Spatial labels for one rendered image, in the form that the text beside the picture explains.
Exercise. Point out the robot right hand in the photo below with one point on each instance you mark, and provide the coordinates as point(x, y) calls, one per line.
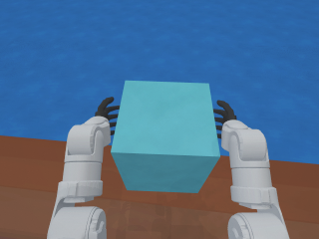
point(227, 113)

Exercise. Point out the robot left hand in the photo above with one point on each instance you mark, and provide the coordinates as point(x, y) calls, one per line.
point(103, 111)

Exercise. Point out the right robot upper arm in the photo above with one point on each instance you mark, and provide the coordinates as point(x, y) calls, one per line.
point(255, 225)

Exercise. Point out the right robot forearm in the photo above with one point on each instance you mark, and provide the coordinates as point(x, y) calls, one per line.
point(251, 179)

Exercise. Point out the left robot upper arm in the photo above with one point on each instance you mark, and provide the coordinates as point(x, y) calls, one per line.
point(79, 222)

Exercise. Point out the left robot forearm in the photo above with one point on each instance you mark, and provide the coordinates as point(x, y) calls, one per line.
point(83, 164)

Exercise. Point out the carton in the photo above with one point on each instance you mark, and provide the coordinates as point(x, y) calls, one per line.
point(165, 138)

